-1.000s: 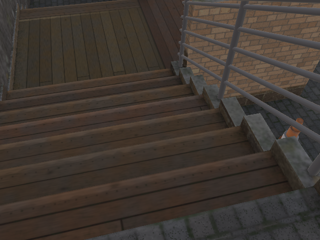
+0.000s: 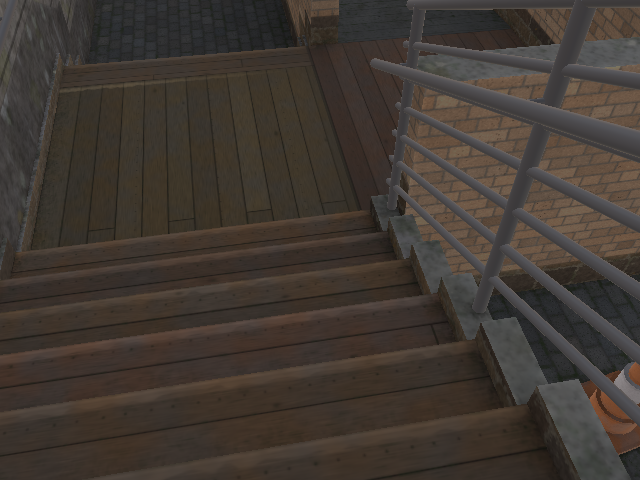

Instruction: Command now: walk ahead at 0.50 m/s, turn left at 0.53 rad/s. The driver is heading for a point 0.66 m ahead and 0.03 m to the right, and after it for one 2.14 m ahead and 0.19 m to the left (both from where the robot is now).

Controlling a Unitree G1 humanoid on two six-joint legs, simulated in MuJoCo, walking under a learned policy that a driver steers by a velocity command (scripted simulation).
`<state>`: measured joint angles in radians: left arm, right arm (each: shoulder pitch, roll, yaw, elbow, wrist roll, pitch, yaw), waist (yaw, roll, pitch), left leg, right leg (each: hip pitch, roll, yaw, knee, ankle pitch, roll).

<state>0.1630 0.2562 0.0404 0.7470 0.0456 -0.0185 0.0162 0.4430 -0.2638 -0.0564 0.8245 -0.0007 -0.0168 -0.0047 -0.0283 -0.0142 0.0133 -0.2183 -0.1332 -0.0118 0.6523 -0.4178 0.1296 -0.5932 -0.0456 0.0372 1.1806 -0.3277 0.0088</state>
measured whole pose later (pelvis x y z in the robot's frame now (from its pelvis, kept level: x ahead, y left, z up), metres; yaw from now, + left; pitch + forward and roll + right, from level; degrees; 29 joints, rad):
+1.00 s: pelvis +0.49 +0.10 -0.32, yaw +3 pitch +0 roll -2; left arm 0.48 0.26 0.05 0.96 0.00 0.00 0.06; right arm 0.13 -0.17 -0.03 0.88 -0.01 -0.05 0.03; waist 0.11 -0.04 0.03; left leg -0.34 0.03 0.03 0.58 -0.18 0.04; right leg -0.52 0.04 0.09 1.90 -0.76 -0.06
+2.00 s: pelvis +0.58 +0.14 -0.30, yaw -7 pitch -1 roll +0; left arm 0.22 0.19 0.00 1.10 0.00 0.04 0.01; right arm 0.31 -0.17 0.00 0.99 -0.02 0.01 -0.01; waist 0.00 -0.01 0.01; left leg -0.10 -0.05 0.04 0.35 -0.22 0.05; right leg -0.20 -0.02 0.03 0.35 -0.12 0.03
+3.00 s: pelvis +0.60 +0.15 -0.30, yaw -6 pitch -1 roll +0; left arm 0.25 0.16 -0.01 1.18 0.00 0.03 0.03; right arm 0.33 -0.15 0.01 1.10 -0.01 0.00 -0.02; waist 0.00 -0.01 0.01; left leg -0.10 -0.07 0.03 0.34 -0.24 0.07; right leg -0.19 -0.04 0.03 0.36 -0.16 0.05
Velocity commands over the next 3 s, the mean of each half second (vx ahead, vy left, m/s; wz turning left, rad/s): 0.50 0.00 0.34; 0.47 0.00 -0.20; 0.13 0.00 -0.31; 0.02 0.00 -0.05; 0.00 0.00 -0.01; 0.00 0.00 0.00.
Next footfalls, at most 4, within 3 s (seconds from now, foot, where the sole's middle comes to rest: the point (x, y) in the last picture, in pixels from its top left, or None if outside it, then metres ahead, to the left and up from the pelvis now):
0.32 right None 0.31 -0.12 -0.92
0.90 left None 0.57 0.21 -1.08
1.38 right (321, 478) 0.65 0.00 -1.08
1.64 left None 0.62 0.22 -1.08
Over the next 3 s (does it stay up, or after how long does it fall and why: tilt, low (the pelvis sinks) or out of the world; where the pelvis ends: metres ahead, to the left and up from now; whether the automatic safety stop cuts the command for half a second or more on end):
stays up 0.60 0.15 -0.30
